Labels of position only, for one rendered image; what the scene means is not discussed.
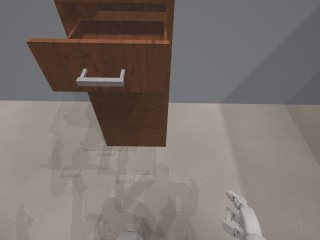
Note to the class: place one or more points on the cabinet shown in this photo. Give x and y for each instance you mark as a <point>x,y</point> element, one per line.
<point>126,119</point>

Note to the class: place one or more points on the right robot hand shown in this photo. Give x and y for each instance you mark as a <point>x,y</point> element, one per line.
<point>243,223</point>

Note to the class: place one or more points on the handle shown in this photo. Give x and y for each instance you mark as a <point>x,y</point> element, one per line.
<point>100,81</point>

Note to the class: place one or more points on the drawer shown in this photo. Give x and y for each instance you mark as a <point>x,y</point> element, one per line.
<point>105,47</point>

